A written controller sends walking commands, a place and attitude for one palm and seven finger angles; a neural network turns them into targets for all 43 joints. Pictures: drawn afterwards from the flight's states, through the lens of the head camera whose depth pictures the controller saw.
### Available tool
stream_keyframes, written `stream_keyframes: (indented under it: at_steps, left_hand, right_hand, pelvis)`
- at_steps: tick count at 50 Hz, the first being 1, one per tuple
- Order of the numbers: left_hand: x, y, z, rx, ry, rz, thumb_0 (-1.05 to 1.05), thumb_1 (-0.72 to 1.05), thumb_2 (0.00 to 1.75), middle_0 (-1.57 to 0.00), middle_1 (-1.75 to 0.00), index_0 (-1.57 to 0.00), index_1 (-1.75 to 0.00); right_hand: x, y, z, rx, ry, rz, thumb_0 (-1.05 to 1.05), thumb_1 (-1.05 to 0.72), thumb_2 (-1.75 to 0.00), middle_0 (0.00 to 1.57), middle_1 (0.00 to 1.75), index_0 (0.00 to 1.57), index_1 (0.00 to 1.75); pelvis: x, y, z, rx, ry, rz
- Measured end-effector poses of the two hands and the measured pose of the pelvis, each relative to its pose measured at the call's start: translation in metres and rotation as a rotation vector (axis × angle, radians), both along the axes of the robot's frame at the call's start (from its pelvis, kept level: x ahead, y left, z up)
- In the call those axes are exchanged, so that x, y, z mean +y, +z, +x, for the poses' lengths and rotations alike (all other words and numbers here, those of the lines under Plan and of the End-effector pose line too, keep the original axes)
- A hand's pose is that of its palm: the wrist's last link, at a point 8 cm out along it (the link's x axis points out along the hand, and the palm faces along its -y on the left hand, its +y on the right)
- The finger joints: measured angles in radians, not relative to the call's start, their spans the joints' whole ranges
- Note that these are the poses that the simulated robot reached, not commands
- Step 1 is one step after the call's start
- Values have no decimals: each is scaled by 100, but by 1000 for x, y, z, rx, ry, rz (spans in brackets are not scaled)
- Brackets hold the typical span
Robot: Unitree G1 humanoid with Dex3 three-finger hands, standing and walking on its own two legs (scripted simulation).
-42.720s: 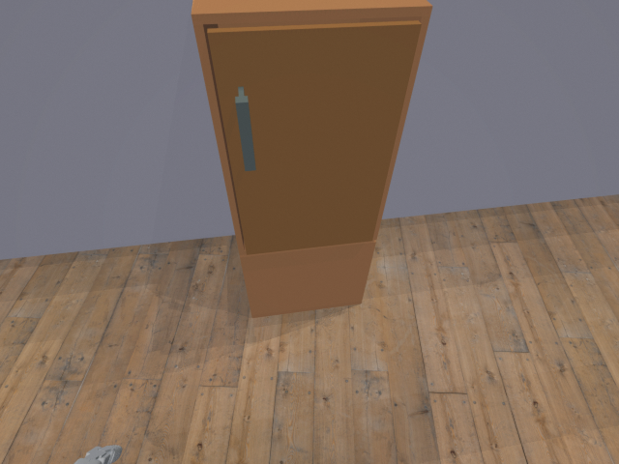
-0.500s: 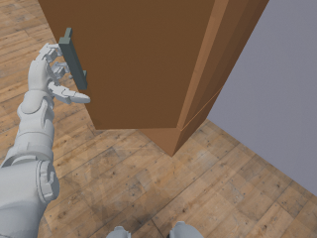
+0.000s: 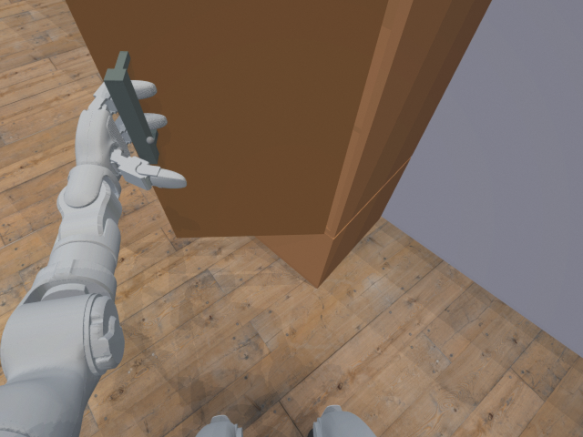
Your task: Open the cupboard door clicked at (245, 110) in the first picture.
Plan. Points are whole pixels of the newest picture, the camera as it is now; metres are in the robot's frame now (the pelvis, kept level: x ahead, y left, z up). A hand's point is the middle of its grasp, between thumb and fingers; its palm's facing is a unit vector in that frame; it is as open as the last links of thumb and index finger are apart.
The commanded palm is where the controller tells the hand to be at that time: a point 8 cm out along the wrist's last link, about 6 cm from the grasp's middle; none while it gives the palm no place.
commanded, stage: slide the fingers in behind the handle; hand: left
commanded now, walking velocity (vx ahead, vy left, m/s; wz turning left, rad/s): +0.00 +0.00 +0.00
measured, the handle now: (137, 111) +0.55 +0.19 +0.10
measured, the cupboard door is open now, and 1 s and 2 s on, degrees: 45 46 73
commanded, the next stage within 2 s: close the thumb around the handle in 0.42 s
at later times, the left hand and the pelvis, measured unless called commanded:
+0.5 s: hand (150, 143) +0.48 +0.16 +0.10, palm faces +0.01 -1.00 +0.00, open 14.1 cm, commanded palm +0.46 +0.20 +0.10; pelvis +0.00 +0.00 +0.00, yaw +0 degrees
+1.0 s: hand (149, 144) +0.48 +0.16 +0.10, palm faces +0.02 -1.00 +0.00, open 8.1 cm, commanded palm +0.46 +0.21 +0.10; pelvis +0.00 +0.00 +0.00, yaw +1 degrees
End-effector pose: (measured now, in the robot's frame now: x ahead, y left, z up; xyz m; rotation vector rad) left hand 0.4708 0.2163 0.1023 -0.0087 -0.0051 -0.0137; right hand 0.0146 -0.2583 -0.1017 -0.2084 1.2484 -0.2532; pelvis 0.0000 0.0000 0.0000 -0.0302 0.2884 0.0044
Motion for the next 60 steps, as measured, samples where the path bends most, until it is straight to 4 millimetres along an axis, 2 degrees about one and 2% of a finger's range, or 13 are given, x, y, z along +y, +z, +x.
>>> stream_keyframes:
  at_steps: [12, 28, 32, 40, 55, 57, 60]
  left_hand:
    - [-1, 0, -3, 2, 20, 8, -2, -50, 30, -29, -120, -29, -120]
    - [-1, 1, -7, -3, 19, 8, -2, -50, 31, -29, -120, -28, -120]
    - [-1, 0, -7, -4, 17, 8, -2, -45, 33, -29, -121, -29, -120]
    - [0, -1, -7, 2, 13, 10, -1, -16, 45, -32, -124, -32, -123]
    - [0, -1, -8, 1, 28, 11, 0, 63, 79, -36, -132, -36, -132]
    - [0, -1, -9, 1, 27, 11, 0, 71, 82, -37, -133, -36, -133]
    - [0, -1, -10, 1, 30, 9, 0, 72, 82, -36, -134, -35, -133]
  right_hand:
    - [5, -2, -2, 12, -3, 24, 0, -91, -90, 20, 30, 20, 29]
    - [3, -1, 14, -19, 18, 14, 0, -91, -90, 20, 30, 20, 29]
    - [2, -1, 16, -23, 22, 10, 0, -91, -90, 20, 30, 20, 29]
    - [2, -1, 14, -22, 16, 8, 0, -91, -90, 20, 30, 20, 29]
    - [3, -4, 5, 4, 10, 17, 0, -91, -90, 20, 30, 20, 29]
    - [3, -3, 5, 1, 7, 17, 0, -91, -90, 20, 30, 20, 29]
    - [3, -3, 7, -5, 6, 17, 0, -91, -90, 20, 30, 20, 29]
  pelvis:
    - [1, 1, 3, -5, -2, 2]
    - [1, 2, 4, -12, 5, 3]
    - [1, 2, 3, -11, 6, 3]
    - [1, 1, 2, -11, 5, 2]
    - [1, 1, 2, -10, 6, 2]
    - [1, 2, 3, -10, 5, 2]
    - [1, 2, 3, -14, 5, 1]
